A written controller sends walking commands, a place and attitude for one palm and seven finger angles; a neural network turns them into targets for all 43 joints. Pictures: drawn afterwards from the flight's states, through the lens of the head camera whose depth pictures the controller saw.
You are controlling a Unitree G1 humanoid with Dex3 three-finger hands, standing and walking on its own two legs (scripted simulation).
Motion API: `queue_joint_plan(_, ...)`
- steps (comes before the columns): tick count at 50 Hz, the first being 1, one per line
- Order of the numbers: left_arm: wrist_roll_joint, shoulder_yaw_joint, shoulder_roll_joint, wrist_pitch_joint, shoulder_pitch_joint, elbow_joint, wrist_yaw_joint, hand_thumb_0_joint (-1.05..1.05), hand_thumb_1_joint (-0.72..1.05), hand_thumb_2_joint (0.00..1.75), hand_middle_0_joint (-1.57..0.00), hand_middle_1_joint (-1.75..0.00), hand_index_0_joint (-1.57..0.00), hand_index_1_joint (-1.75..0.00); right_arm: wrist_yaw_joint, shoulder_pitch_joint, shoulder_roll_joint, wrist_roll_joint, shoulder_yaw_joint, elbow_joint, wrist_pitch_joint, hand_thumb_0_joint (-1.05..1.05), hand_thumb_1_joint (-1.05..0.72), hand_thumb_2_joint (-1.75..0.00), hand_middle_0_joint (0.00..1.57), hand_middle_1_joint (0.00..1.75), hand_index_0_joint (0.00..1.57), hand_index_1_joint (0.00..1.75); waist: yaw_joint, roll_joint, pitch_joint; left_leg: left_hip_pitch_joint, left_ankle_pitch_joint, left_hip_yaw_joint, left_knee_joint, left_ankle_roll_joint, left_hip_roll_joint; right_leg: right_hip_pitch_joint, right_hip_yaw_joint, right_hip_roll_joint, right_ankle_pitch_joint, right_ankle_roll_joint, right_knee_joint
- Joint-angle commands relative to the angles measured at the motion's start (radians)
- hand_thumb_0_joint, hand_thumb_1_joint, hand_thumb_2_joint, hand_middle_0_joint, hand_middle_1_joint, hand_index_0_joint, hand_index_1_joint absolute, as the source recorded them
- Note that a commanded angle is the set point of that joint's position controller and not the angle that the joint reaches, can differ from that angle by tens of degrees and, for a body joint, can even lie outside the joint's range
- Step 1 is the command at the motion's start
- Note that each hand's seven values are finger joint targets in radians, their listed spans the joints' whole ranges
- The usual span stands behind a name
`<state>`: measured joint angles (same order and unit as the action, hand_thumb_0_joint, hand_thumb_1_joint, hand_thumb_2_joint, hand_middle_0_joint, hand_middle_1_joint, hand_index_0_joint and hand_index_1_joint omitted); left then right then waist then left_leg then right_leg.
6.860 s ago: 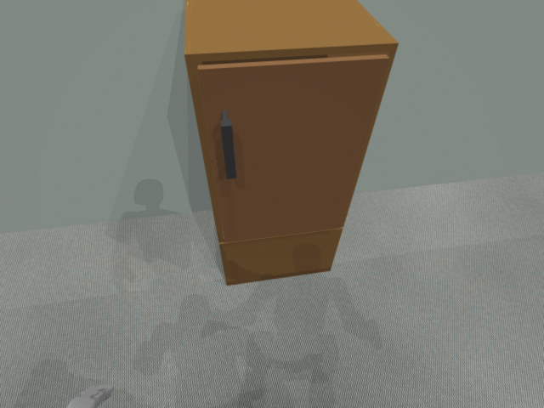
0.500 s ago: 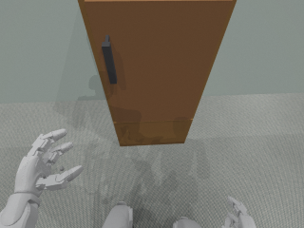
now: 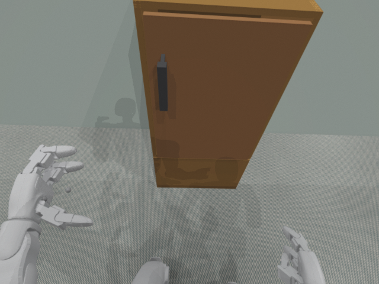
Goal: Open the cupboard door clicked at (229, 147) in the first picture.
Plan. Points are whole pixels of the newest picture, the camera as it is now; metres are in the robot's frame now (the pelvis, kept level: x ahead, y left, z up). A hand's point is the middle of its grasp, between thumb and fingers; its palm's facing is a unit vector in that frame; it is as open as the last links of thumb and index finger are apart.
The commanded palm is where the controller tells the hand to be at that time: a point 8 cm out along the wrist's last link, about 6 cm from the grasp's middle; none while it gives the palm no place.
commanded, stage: raise the hand with hooked fingers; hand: left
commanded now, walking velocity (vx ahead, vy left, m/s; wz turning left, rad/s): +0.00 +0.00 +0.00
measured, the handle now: (163, 83) +0.61 +0.12 +0.05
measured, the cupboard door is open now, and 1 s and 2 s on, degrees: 0 0 0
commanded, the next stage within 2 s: move the hooked fingers beside the handle in 0.78 s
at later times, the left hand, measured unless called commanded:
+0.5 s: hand (79, 174) +0.30 +0.25 +0.06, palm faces +0.06 -1.00 -0.02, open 14.0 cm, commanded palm +0.27 +0.30 +0.08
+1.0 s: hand (83, 168) +0.31 +0.24 +0.07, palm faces +0.09 -1.00 -0.02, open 14.0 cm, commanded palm +0.30 +0.28 +0.07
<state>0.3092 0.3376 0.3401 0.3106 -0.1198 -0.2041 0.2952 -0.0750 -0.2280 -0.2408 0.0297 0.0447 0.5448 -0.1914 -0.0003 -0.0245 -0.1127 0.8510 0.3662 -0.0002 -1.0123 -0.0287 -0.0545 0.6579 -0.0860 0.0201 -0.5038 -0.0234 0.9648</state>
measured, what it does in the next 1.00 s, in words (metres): stands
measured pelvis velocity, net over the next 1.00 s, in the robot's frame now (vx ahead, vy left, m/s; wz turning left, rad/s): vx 0.01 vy -0.03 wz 0.00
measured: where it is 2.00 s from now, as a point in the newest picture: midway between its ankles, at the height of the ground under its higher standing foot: outside the picture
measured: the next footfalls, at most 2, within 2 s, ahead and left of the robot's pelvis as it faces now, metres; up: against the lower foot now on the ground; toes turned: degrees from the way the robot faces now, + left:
none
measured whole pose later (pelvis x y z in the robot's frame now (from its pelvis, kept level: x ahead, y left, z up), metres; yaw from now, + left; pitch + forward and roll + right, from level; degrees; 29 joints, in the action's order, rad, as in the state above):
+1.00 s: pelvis +0.01 -0.03 +0.01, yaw +0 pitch +12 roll -2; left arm 0.34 0.41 0.36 0.33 0.07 -0.46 0.42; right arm -0.09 -0.25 -0.27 0.04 0.03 0.59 -0.15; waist 0.00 -0.04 -0.10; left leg 0.81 0.36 0.00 -0.96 0.01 -0.07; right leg 0.64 -0.08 0.00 -0.51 0.01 0.95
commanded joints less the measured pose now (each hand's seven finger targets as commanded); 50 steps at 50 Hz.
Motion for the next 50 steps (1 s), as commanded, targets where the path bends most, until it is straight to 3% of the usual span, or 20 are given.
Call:
queue_joint_plan(1,0.017,0.06,0.193,0.014,0.2,0.147,0.068,0.0,-0.5,0.3,-0.3,-1.2,-0.3,-1.2,-0.025,-0.009,-0.176,0.008,-0.079,-0.126,-0.033,0.0,-0.9,-0.9,0.2,0.3,0.2,0.3,0.019,-0.084,-0.192,-0.358,0.005,-0.072,0.223,0.014,0.021,0.082,-0.01,-0.067,0.102,0.043,-0.154)
queue_joint_plan(2,0.022,0.08,0.221,0.019,0.234,0.157,0.075,0.0,-0.5,0.3,-0.3,-1.2,-0.3,-1.2,-0.026,-0.012,-0.176,0.005,-0.074,-0.125,-0.034,0.0,-0.9,-0.9,0.2,0.3,0.2,0.3,0.012,-0.114,-0.212,-0.373,-0.014,-0.074,0.217,0.016,0.024,0.072,-0.007,-0.071,0.112,0.049,-0.147)
queue_joint_plan(7,0.041,0.171,0.3,0.077,0.294,0.168,0.067,0.0,-0.5,0.3,-0.3,-1.2,-0.3,-1.2,-0.031,-0.007,-0.168,-0.004,-0.067,-0.107,-0.04,0.0,-0.9,-0.9,0.2,0.3,0.2,0.3,-0.005,-0.122,-0.246,-0.411,-0.08,-0.074,0.214,0.019,0.024,0.042,-0.003,-0.074,0.138,0.055,-0.15)
queue_joint_plan(10,0.042,0.159,0.275,0.078,0.29,0.093,0.079,0.0,-0.5,0.3,-0.3,-1.2,-0.3,-1.2,-0.029,-0.007,-0.166,0.002,-0.069,-0.095,-0.038,0.0,-0.9,-0.9,0.2,0.3,0.2,0.3,0.006,-0.121,-0.222,-0.411,-0.082,-0.064,0.216,0.018,0.022,0.055,-0.001,-0.072,0.14,0.048,-0.163)
queue_joint_plan(12,0.05,0.16,0.28,0.048,0.295,0.013,0.105,0.0,-0.5,0.3,-0.3,-1.2,-0.3,-1.2,-0.033,-0.015,-0.174,0.005,-0.068,-0.091,-0.031,0.0,-0.9,-0.9,0.2,0.3,0.2,0.3,0.006,-0.085,-0.191,-0.376,-0.067,-0.057,0.219,0.013,0.029,0.038,0.004,-0.072,0.138,0.047,-0.179)
queue_joint_plan(14,0.056,0.155,0.286,0.02,0.316,-0.019,0.133,0.0,-0.5,0.3,-0.3,-1.2,-0.3,-1.2,-0.035,-0.019,-0.179,0.012,-0.071,-0.088,-0.027,0.0,-0.9,-0.9,0.2,0.3,0.2,0.3,0.01,-0.088,-0.201,-0.373,-0.083,-0.038,0.213,0.009,0.033,0.028,0.012,-0.068,0.155,0.041,-0.195)
queue_joint_plan(18,0.072,0.135,0.261,-0.009,0.275,-0.05,0.174,0.0,-0.5,0.3,-0.3,-1.2,-0.3,-1.2,-0.03,-0.027,-0.182,0.014,-0.077,-0.104,-0.025,0.0,-0.9,-0.9,0.2,0.3,0.2,0.3,0.002,-0.027,-0.211,-0.355,-0.141,-0.023,0.194,0.001,0.041,-0.009,0.022,-0.066,0.22,0.038,-0.203)
queue_joint_plan(22,0.073,0.186,0.31,0.038,0.298,-0.003,0.147,0.0,-0.5,0.3,-0.3,-1.2,-0.3,-1.2,-0.021,-0.03,-0.18,0.004,-0.081,-0.102,-0.024,0.0,-0.9,-0.9,0.2,0.3,0.2,0.3,-0.007,-0.045,-0.219,-0.347,-0.172,-0.016,0.171,0.0,0.043,-0.015,0.038,-0.067,0.246,0.04,-0.187)
queue_joint_plan(23,0.072,0.194,0.311,0.054,0.312,0.006,0.137,0.0,-0.5,0.3,-0.3,-1.2,-0.3,-1.2,-0.018,-0.032,-0.177,0.004,-0.082,-0.102,-0.022,0.0,-0.9,-0.9,0.2,0.3,0.2,0.3,0.0,-0.028,-0.23,-0.345,-0.173,-0.015,0.169,-0.001,0.042,-0.01,0.039,-0.067,0.249,0.035,-0.183)
queue_joint_plan(26,0.069,0.209,0.31,0.094,0.318,0.014,0.112,0.0,-0.5,0.3,-0.3,-1.2,-0.3,-1.2,-0.014,-0.031,-0.171,0.002,-0.085,-0.096,-0.02,0.0,-0.9,-0.9,0.2,0.3,0.2,0.3,-0.004,-0.057,-0.246,-0.345,-0.174,-0.008,0.16,0.001,0.043,-0.013,0.047,-0.063,0.249,0.033,-0.172)
queue_joint_plan(31,0.052,0.175,0.297,0.099,0.311,0.041,0.116,0.0,-0.5,0.3,-0.3,-1.2,-0.3,-1.2,-0.015,-0.029,-0.165,0.006,-0.085,-0.092,-0.018,0.0,-0.9,-0.9,0.2,0.3,0.2,0.3,0.004,-0.125,-0.268,-0.381,-0.194,-0.002,0.164,-0.001,0.039,-0.016,0.05,-0.061,0.28,0.034,-0.172)
queue_joint_plan(33,0.057,0.174,0.299,0.08,0.294,0.016,0.128,0.0,-0.5,0.3,-0.3,-1.2,-0.3,-1.2,-0.017,-0.03,-0.169,0.007,-0.084,-0.095,-0.013,0.0,-0.9,-0.9,0.2,0.3,0.2,0.3,0.005,-0.067,-0.256,-0.356,-0.202,-0.003,0.161,-0.005,0.039,-0.032,0.054,-0.062,0.309,0.029,-0.176)
queue_joint_plan(35,0.064,0.177,0.293,0.066,0.288,0.0,0.134,0.0,-0.5,0.3,-0.3,-1.2,-0.3,-1.2,-0.018,-0.029,-0.17,0.011,-0.084,-0.095,-0.009,0.0,-0.9,-0.9,0.2,0.3,0.2,0.3,0.006,-0.051,-0.25,-0.355,-0.204,-0.003,0.165,-0.004,0.04,-0.035,0.05,-0.061,0.318,0.026,-0.181)
queue_joint_plan(43,0.063,0.167,0.281,0.067,0.333,-0.031,0.13,0.0,-0.5,0.3,-0.3,-1.2,-0.3,-1.2,-0.019,-0.023,-0.168,0.011,-0.08,-0.1,-0.005,0.0,-0.9,-0.9,0.2,0.3,0.2,0.3,0.012,-0.04,-0.219,-0.347,-0.174,-0.007,0.168,-0.003,0.041,-0.007,0.05,-0.062,0.279,0.027,-0.184)
queue_joint_plan(44,0.062,0.166,0.277,0.072,0.331,-0.026,0.13,0.0,-0.5,0.3,-0.3,-1.2,-0.3,-1.2,-0.018,-0.025,-0.168,0.009,-0.082,-0.097,-0.005,0.0,-0.9,-0.9,0.2,0.3,0.2,0.3,0.01,-0.049,-0.239,-0.359,-0.182,-0.005,0.167,-0.004,0.042,-0.013,0.049,-0.061,0.287,0.028,-0.18)
queue_joint_plan(47,0.051,0.109,0.243,0.084,0.447,-0.029,0.129,0.0,-0.5,0.3,-0.3,-1.2,-0.3,-1.2,-0.023,-0.031,-0.169,0.008,-0.078,-0.084,-0.007,0.0,-0.9,-0.9,0.2,0.3,0.2,0.3,0.036,-0.053,-0.233,-0.36,-0.168,-0.013,0.153,-0.005,0.039,0.021,0.049,-0.063,0.272,0.03,-0.17)
queue_joint_plan(48,0.043,0.125,0.263,0.085,0.478,-0.057,0.124,0.0,-0.5,0.3,-0.3,-1.2,-0.3,-1.2,-0.026,-0.034,-0.171,0.008,-0.08,-0.074,-0.006,0.0,-0.9,-0.9,0.2,0.3,0.2,0.3,0.042,-0.042,-0.227,-0.351,-0.147,-0.016,0.152,-0.003,0.036,0.037,0.049,-0.062,0.248,0.028,-0.172)
queue_joint_plan(49,0.039,0.094,0.235,0.085,0.519,-0.075,0.123,0.0,-0.5,0.3,-0.3,-1.2,-0.3,-1.2,-0.029,-0.034,-0.17,0.008,-0.079,-0.067,-0.007,0.0,-0.9,-0.9,0.2,0.3,0.2,0.3,0.053,-0.047,-0.213,-0.35,-0.123,-0.019,0.156,-0.002,0.036,0.059,0.046,-0.061,0.218,0.027,-0.174)
queue_joint_plan(50,0.032,0.097,0.249,0.09,0.559,-0.085,0.115,0.0,-0.5,0.3,-0.3,-1.2,-0.3,-1.2,-0.032,-0.037,-0.173,0.008,-0.079,-0.059,-0.007,0.0,-0.9,-0.9,0.2,0.3,0.2,0.3,0.055,-0.044,-0.208,-0.349,-0.102,-0.027,0.159,-0.001,0.032,0.069,0.043,-0.059,0.188,0.029,-0.175)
